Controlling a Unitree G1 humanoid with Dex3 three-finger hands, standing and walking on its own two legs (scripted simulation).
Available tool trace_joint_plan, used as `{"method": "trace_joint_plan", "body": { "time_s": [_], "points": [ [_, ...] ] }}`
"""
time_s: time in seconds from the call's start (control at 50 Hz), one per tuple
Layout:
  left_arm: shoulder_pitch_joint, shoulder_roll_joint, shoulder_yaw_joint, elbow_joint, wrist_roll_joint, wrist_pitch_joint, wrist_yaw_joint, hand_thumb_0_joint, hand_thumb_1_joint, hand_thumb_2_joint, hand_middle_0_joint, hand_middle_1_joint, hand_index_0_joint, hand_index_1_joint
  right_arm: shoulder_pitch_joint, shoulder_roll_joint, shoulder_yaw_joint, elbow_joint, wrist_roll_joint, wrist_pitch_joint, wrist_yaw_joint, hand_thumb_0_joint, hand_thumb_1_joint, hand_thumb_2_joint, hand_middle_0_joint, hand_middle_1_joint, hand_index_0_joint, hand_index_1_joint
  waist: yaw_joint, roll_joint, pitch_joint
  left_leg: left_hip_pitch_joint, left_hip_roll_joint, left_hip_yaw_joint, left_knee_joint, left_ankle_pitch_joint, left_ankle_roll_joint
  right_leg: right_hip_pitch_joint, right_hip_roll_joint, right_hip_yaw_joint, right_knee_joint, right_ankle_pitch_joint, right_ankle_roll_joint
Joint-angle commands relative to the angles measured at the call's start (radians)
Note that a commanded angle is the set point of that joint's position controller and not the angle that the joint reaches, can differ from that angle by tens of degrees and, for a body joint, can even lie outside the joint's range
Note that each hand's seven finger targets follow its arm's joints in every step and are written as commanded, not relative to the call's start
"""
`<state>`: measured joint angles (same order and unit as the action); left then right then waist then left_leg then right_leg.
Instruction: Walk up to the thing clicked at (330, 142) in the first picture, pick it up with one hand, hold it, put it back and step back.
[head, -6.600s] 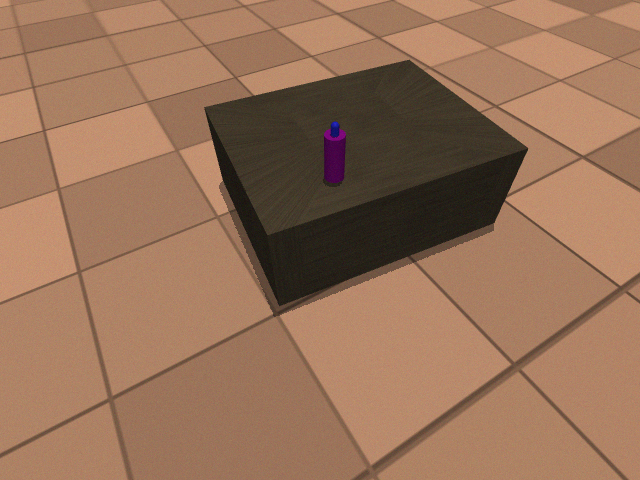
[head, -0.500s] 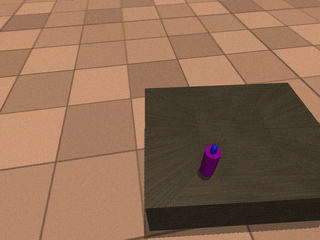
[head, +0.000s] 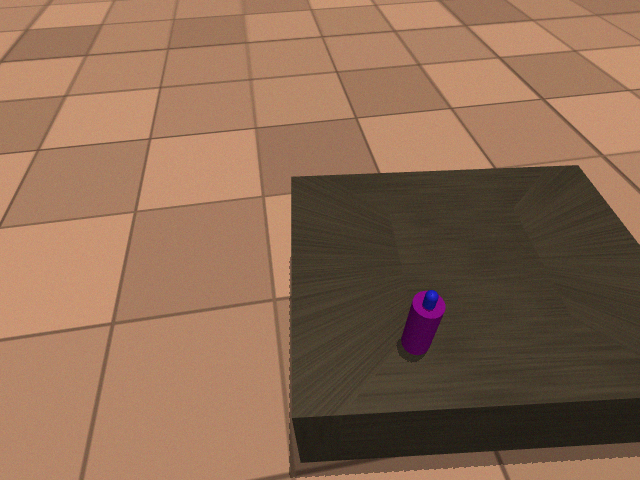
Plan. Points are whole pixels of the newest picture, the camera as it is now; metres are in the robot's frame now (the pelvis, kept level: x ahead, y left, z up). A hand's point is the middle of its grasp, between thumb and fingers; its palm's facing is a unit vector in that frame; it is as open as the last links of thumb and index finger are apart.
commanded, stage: go down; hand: right
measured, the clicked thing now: (423, 319) +0.49 -0.21 -0.29
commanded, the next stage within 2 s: none
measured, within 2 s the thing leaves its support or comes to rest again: neither
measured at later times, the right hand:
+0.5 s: hand out of the picture +0.15 -0.26 -0.15, palm faces +0.01 +0.94 -0.33, open 15.3 cm
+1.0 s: hand out of the picture +0.14 -0.27 -0.15, palm faces +0.04 +0.94 -0.34, open 17.7 cm
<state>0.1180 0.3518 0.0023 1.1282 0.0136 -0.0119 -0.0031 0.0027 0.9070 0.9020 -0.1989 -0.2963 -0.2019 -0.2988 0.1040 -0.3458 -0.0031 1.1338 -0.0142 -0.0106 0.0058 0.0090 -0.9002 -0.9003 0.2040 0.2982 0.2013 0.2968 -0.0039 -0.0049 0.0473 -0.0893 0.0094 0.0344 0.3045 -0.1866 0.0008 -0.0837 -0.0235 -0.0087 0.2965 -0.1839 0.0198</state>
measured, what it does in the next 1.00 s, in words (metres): stands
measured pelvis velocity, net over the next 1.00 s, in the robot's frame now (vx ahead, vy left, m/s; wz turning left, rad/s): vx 0.00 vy -0.02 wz -0.02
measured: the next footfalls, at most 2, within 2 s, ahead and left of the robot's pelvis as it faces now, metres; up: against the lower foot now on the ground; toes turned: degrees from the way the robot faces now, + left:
none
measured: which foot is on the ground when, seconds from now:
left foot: down 0.00-1.00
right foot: down 0.00-1.00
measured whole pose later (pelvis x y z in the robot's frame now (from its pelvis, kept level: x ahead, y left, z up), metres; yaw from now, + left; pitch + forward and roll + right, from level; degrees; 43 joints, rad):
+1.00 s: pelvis +0.00 -0.02 -0.05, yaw -1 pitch +9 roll +3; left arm 0.24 0.24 -0.01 0.61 -0.02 -0.17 0.10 0.01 0.91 0.89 -0.19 -0.29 -0.20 -0.29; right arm 0.30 -0.33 -0.11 0.30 -0.03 0.45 0.04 0.00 0.58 -0.02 0.05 0.05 0.05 0.05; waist 0.02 -0.04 -0.10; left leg -0.51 0.02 0.06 0.77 -0.41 -0.02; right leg -0.56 -0.03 0.03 0.86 -0.45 -0.01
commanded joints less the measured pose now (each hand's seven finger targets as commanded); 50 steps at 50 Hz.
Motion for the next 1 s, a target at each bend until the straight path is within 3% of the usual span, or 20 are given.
{"method": "trace_joint_plan", "body": {
  "time_s": [0.0, 0.04, 0.06, 0.08, 0.1, 0.14, 0.16, 0.18, 0.2, 0.22, 0.26, 0.32, 0.4, 0.44, 0.48, 0.6, 0.64, 0.78, 0.96, 0.98],
  "points": [
    [-0.035, 0.211, 0.035, -0.055, -0.003, -0.019, 0.015, 0.000, 0.900, 0.900, -0.200, -0.300, -0.200, -0.301, -0.040, -0.218, -0.037, -0.063, 0.006, -0.022, -0.015, 0.000, -0.900, -0.900, 0.200, 0.300, 0.200, 0.300, 0.003, 0.004, -0.077, 0.023, 0.132, -0.112, -0.033, 0.206, 0.022, 0.003, -0.119, 0.083, -0.035, 0.184, -0.037],
    [-0.037, 0.210, 0.036, -0.054, -0.004, -0.019, 0.015, 0.000, 0.904, 0.931, -0.204, -0.292, -0.196, -0.301, -0.037, -0.214, -0.035, -0.063, 0.006, -0.022, -0.015, 0.000, -0.820, -0.820, 0.120, 0.220, 0.120, 0.220, 0.002, 0.007, -0.072, 0.016, 0.128, -0.109, -0.033, 0.210, 0.021, 0.005, -0.120, 0.087, -0.043, 0.196, -0.035],
    [-0.024, 0.061, 0.024, -0.333, -0.055, -0.070, 0.033, 0.000, 0.984, 0.944, -0.216, -0.317, -0.217, -0.316, -0.388, -0.056, -0.060, -0.414, 0.049, -0.112, -0.021, 0.000, -0.740, -0.740, 0.055, 0.140, 0.041, 0.140, 0.109, -0.062, -0.002, -0.174, -0.003, -0.023, 0.032, 0.143, -0.006, -0.112, 0.023, -0.039, 0.048, 0.080, -0.037],
    [0.013, 0.084, 0.026, -0.292, -0.062, -0.068, 0.042, 0.000, 0.953, 0.926, -0.214, -0.307, -0.211, -0.310, -0.433, -0.116, -0.080, -0.346, 0.026, -0.105, -0.023, 0.000, -0.660, -0.660, 0.040, 0.060, 0.035, 0.060, 0.062, -0.004, -0.040, -0.141, -0.010, -0.009, 0.045, 0.112, -0.008, -0.109, 0.024, -0.023, 0.055, 0.056, -0.038],
    [0.042, 0.104, 0.043, -0.288, -0.061, -0.061, 0.048, 0.000, 0.962, 0.931, -0.214, -0.305, -0.208, -0.311, -0.297, -0.181, -0.120, -0.211, 0.003, -0.072, -0.020, 0.000, -0.580, -0.580, 0.047, 0.055, 0.039, 0.055, 0.058, 0.017, -0.024, -0.164, -0.003, -0.008, 0.048, 0.064, -0.008, -0.134, 0.032, -0.020, 0.068, 0.014, -0.041],
    [0.098, 0.115, 0.072, -0.316, -0.051, -0.051, 0.052, 0.000, 0.914, 0.907, -0.218, -0.308, -0.216, -0.310, -0.277, -0.262, -0.190, -0.105, -0.024, -0.033, -0.012, 0.000, -0.420, -0.420, 0.066, 0.045, 0.055, 0.045, 0.030, 0.058, -0.103, -0.168, 0.006, -0.013, 0.097, 0.064, -0.006, -0.200, 0.039, -0.020, 0.142, 0.043, -0.045],
    [0.121, 0.104, 0.085, -0.348, -0.040, -0.051, 0.055, 0.000, 0.933, 0.913, -0.213, -0.308, -0.212, -0.309, -0.253, -0.281, -0.229, -0.120, -0.050, -0.032, -0.007, 0.000, -0.340, -0.340, 0.074, 0.040, 0.059, 0.040, 0.020, 0.057, -0.216, -0.125, 0.009, -0.014, 0.130, 0.112, -0.007, -0.187, 0.040, -0.023, 0.173, 0.089, -0.041],
    [0.153, 0.096, 0.091, -0.363, -0.034, -0.049, 0.055, 0.000, 0.948, 0.906, -0.209, -0.303, -0.209, -0.303, -0.175, -0.253, -0.231, -0.164, -0.065, -0.026, 0.003, 0.000, -0.260, -0.260, 0.079, 0.037, 0.064, 0.037, -0.013, 0.044, -0.292, -0.077, 0.009, -0.017, 0.146, 0.149, -0.004, -0.184, 0.043, -0.030, 0.184, 0.133, -0.037],
    [0.153, 0.084, 0.087, -0.387, -0.033, -0.049, 0.056, 0.000, 0.919, 0.895, -0.209, -0.307, -0.213, -0.303, -0.071, -0.209, -0.221, -0.118, -0.075, 0.000, 0.016, 0.000, -0.221, -0.180, 0.086, 0.031, 0.068, 0.031, -0.021, 0.019, -0.269, -0.083, 0.010, -0.014, 0.156, 0.169, -0.001, -0.195, 0.050, -0.033, 0.186, 0.155, -0.032],
    [0.138, 0.078, 0.079, -0.420, -0.037, -0.056, 0.055, 0.000, 0.922, 0.884, -0.208, -0.308, -0.215, -0.300, -0.067, -0.222, -0.233, -0.162, -0.077, 0.020, 0.022, 0.000, -0.163, -0.133, 0.095, 0.026, 0.073, 0.026, -0.037, 0.001, -0.283, -0.068, 0.007, -0.010, 0.152, 0.175, 0.003, -0.187, 0.049, -0.032, 0.185, 0.169, -0.029],
    [0.108, 0.079, 0.076, -0.463, -0.042, -0.062, 0.061, 0.000, 0.909, 0.891, -0.207, -0.305, -0.209, -0.302, -0.119, -0.231, -0.231, -0.234, -0.084, 0.070, 0.026, 0.000, -0.036, -0.090, 0.100, 0.022, 0.077, 0.022, -0.025, -0.042, -0.271, -0.082, 0.002, -0.007, 0.148, 0.179, 0.007, -0.179, 0.048, -0.030, 0.179, 0.170, -0.026],
    [0.087, 0.062, 0.061, -0.502, -0.052, -0.067, 0.067, 0.000, 0.909, 0.884, -0.206, -0.303, -0.207, -0.301, -0.091, -0.153, -0.179, -0.296, -0.070, 0.157, 0.038, 0.000, 0.152, -0.071, 0.081, 0.032, 0.066, 0.032, -0.005, -0.011, -0.181, -0.150, -0.015, 0.007, 0.140, 0.093, 0.012, -0.221, 0.031, -0.019, 0.175, 0.096, -0.030],
    [0.085, 0.066, 0.064, -0.557, -0.052, -0.089, 0.073, 0.000, 0.899, 0.883, -0.206, -0.301, -0.205, -0.302, -0.091, -0.183, -0.197, -0.448, -0.062, 0.219, 0.037, 0.000, 0.380, -0.058, 0.054, 0.046, 0.050, 0.046, -0.004, -0.016, -0.182, -0.187, -0.020, 0.015, 0.164, 0.046, 0.013, -0.242, 0.027, -0.010, 0.200, 0.055, -0.035],
    [0.098, 0.057, 0.061, -0.561, -0.050, -0.099, 0.076, 0.000, 0.904, 0.881, -0.204, -0.302, -0.205, -0.300, -0.080, -0.159, -0.175, -0.495, -0.061, 0.237, 0.042, 0.000, 0.453, -0.052, 0.047, 0.051, 0.045, 0.051, 0.011, 0.006, -0.192, -0.203, -0.021, 0.015, 0.186, 0.060, 0.009, -0.246, 0.025, -0.007, 0.226, 0.066, -0.039],
    [0.107, 0.050, 0.058, -0.558, -0.046, -0.111, 0.082, 0.000, 0.905, 0.885, -0.204, -0.302, -0.205, -0.301, -0.059, -0.182, -0.204, -0.543, -0.056, 0.252, 0.035, 0.000, 0.504, -0.049, 0.041, 0.053, 0.041, 0.053, 0.012, 0.001, -0.214, -0.215, -0.020, 0.014, 0.213, 0.090, 0.007, -0.244, 0.024, -0.004, 0.257, 0.098, -0.040],
    [0.103, 0.046, 0.053, -0.579, -0.040, -0.147, 0.097, 0.000, 0.904, 0.890, -0.198, -0.298, -0.197, -0.300, -0.035, -0.171, -0.191, -0.735, -0.053, 0.287, 0.021, 0.000, 0.585, -0.027, 0.041, 0.054, 0.039, 0.054, 0.025, -0.050, -0.281, -0.259, -0.023, 0.019, 0.289, 0.105, 0.007, -0.246, 0.013, 0.016, 0.320, 0.136, -0.031],
    [0.090, 0.041, 0.045, -0.587, -0.040, -0.155, 0.104, 0.000, 0.905, 0.889, -0.197, -0.297, -0.195, -0.298, 0.018, -0.168, -0.189, -0.750, -0.048, 0.310, 0.017, 0.000, 0.611, -0.023, 0.036, 0.057, 0.037, 0.057, 0.025, -0.066, -0.248, -0.276, -0.023, 0.021, 0.292, 0.074, 0.008, -0.271, 0.015, 0.018, 0.328, 0.105, -0.028],
    [0.095, 0.041, 0.045, -0.609, -0.041, -0.181, 0.112, 0.000, 0.904, 0.889, -0.194, -0.296, -0.193, -0.296, 0.100, -0.154, -0.172, -0.882, -0.026, 0.382, 0.016, 0.000, 0.611, -0.011, 0.045, 0.052, 0.043, 0.052, 0.027, -0.079, -0.287, -0.323, -0.031, 0.037, 0.364, 0.107, 0.007, -0.294, -0.002, 0.045, 0.403, 0.235, -0.013],
    [0.099, 0.038, 0.038, -0.651, -0.042, -0.210, 0.121, 0.000, 0.908, 0.887, -0.191, -0.293, -0.191, -0.293, 0.182, -0.172, -0.183, -1.004, -0.018, 0.452, 0.014, 0.000, 0.611, -0.014, 0.047, 0.053, 0.046, 0.053, 0.027, -0.066, -0.301, -0.378, -0.031, 0.041, 0.415, 0.072, 0.004, -0.360, -0.001, 0.059, 0.464, 0.193, -0.015],
    [0.096, 0.035, 0.035, -0.656, -0.041, -0.213, 0.123, 0.000, 0.909, 0.887, -0.191, -0.294, -0.191, -0.294, 0.181, -0.161, -0.174, -1.010, -0.015, 0.457, 0.016, 0.000, 0.600, -0.014, 0.050, 0.051, 0.048, 0.052, 0.036, -0.062, -0.279, -0.389, -0.030, 0.041, 0.412, 0.049, 0.002, -0.385, 0.002, 0.057, 0.465, 0.145, -0.018]
  ]
}}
